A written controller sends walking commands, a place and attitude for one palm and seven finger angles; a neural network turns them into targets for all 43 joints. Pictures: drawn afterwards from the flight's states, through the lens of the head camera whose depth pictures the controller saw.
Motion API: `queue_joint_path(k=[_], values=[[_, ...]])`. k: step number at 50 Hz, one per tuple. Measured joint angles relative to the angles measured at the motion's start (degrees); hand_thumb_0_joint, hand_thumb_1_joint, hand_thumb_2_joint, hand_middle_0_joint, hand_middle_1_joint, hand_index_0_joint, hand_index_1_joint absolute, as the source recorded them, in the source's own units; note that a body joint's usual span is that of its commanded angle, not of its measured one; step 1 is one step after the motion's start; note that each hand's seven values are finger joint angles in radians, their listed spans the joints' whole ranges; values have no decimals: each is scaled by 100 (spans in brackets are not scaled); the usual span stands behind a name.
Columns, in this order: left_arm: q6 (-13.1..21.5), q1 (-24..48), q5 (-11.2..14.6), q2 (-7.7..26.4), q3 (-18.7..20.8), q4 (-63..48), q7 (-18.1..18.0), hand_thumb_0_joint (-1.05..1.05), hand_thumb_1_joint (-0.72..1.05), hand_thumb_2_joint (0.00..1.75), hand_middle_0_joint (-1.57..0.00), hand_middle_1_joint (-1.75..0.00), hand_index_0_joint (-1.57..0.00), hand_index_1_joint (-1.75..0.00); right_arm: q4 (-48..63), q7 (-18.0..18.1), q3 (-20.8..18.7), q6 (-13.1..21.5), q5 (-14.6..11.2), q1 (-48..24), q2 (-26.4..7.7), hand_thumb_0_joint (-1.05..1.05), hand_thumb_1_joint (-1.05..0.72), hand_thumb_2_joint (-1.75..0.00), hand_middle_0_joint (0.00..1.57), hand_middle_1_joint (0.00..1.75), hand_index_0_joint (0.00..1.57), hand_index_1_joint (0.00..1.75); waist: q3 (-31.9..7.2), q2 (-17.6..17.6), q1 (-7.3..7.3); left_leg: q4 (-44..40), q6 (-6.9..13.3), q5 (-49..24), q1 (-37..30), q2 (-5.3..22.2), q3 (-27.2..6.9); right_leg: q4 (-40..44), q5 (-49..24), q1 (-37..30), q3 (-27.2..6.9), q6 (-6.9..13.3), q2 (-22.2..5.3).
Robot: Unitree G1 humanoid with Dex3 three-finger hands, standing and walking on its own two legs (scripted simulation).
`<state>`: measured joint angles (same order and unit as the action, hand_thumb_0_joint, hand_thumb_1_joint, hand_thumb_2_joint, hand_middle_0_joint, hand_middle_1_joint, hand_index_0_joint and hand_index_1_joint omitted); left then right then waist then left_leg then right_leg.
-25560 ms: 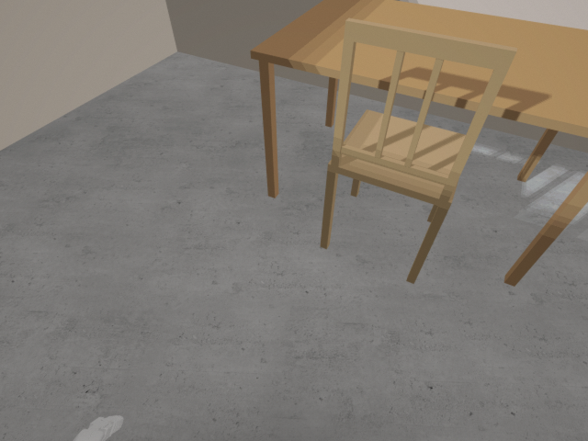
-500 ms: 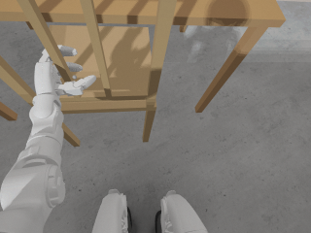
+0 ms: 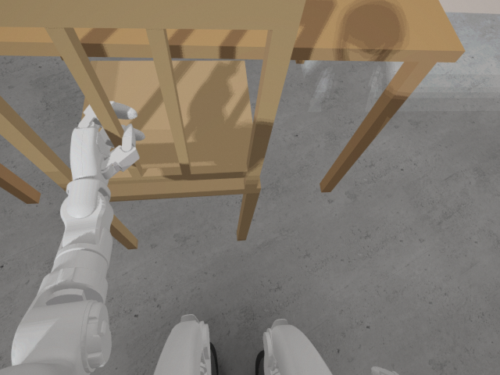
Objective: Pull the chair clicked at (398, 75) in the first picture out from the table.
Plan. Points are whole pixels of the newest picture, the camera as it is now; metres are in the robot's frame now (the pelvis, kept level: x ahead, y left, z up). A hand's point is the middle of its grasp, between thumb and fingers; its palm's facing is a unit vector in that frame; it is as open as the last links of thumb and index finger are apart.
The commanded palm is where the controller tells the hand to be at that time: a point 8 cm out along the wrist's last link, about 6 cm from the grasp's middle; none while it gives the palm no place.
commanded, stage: hook a spindle and tug to test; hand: left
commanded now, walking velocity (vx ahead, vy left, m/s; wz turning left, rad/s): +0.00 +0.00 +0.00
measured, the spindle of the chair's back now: (109, 121) +0.49 +0.19 +0.05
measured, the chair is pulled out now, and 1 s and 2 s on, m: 0.01 0.09 0.24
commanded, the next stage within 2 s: step backward, pulling the chair out in 0.32 s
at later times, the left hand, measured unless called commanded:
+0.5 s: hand (134, 159) +0.44 +0.16 +0.02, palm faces +0.08 -0.99 -0.10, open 5.1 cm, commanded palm +0.41 +0.21 +0.02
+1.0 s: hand (145, 189) +0.38 +0.14 +0.03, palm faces +0.04 -0.99 -0.15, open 5.0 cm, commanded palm +0.37 +0.19 +0.04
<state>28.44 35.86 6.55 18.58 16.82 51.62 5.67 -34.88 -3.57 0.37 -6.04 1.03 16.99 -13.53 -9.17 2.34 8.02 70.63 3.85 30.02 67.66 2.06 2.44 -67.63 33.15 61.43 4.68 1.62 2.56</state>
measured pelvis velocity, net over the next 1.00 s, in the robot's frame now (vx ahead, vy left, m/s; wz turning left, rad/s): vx -0.02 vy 0.01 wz -0.01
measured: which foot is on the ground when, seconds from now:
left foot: down 0.00-1.00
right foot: down 0.00-1.00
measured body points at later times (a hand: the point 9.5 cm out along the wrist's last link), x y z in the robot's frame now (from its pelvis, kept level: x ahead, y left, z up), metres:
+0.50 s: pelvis +0.00 -0.01 +0.01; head +0.14 +0.01 +0.44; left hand +0.43 +0.22 +0.03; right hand +0.06 -0.26 -0.11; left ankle +0.02 +0.08 -0.63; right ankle -0.02 -0.11 -0.63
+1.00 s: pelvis -0.02 +0.01 +0.09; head +0.09 +0.00 +0.53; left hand +0.38 +0.19 +0.05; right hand +0.02 -0.27 -0.04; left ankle +0.02 +0.08 -0.63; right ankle -0.02 -0.11 -0.63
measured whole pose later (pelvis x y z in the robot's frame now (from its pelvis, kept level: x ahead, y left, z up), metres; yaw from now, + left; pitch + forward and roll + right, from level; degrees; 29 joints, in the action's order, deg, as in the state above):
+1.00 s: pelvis -0.02 +0.01 +0.09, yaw -1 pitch +10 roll -1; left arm 11.4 34.9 4.4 13.0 6.7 62.9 -4.8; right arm -40.6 5.2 -1.4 -2.8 -2.6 15.8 -15.0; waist 3.9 0.8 5.7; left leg 36.7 4.7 14.4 32.1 -0.7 6.9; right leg -37.9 18.1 29.4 -0.2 0.1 0.9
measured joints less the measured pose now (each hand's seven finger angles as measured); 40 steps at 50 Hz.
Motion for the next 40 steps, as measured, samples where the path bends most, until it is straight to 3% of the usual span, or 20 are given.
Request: queue_joint_path(k=[22, 23, 26, 29, 33, 36, 40], values=[[51, -365, 17, -199, -186, -300, -100, 2, 78, 81, -45, -145, -42, -145, -23, 32, -42, 82, -26, -94, -15, 1, -90, -90, 20, 30, 20, 30, -13, -13, -109, 24, -38, 2, -86, -27, -11, -86, 48, -67, 9, 36, -24], [-88, -327, -109, -185, -198, -355, -207, 1, 77, 82, -45, -145, -42, -145, -2, 86, -46, 1, -94, -123, 2, 1, -90, -90, 20, 30, 20, 30, 126, -32, -111, -14, -37, -9, -216, -40, -9, -57, 48, -196, 7, 41, -34], [-1056, -286, -358, -167, -431, -518, -682, 1, 77, 83, -44, -139, -43, -145, 129, 358, -42, -208, -309, -135, 76, 1, -90, -90, 20, 30, 20, 30, 566, 5, -115, -612, -31, -227, -995, -85, 7, 541, -187, -962, -25, 9, -53], [-1567, -354, -163, -344, -513, -119, -988, 1, 77, 82, -37, -125, -43, -145, 201, 539, 48, -288, -413, 16, 80, 1, -90, -90, 20, 30, 20, 30, 544, 63, -120, -1463, -23, -544, -1701, -117, 77, 1392, -548, -1629, -119, -27, -52], [-1756, -261, -227, -494, -709, 570, -1144, 3, 76, 81, -34, -115, -46, -145, 61, 675, 144, -298, -453, 149, 36, 1, -90, -90, 20, 30, 20, 30, 487, -35, -161, -2314, -34, -878, -2424, -139, 137, 2244, -945, -2318, -200, -102, -45], [-1839, -67, -360, -500, -908, 1038, -1173, 3, 76, 81, -35, -116, -47, -145, -140, 759, 98, -219, -458, 125, -47, 1, -90, -90, 20, 30, 20, 30, 548, -87, -163, -2703, -27, -1055, -2785, -150, 133, 2647, -1181, -2677, -200, -140, -42], [-1819, 43, -338, -537, -1023, 1306, -1152, 4, 75, 80, -33, -116, -48, -145, -344, 854, -40, -59, -463, 41, -196, 1, -90, -90, 20, 30, 20, 30, 729, -100, -154, -3020, 14, -1233, -3093, -174, 172, 2992, -1388, -2987, -238, -156, -56]])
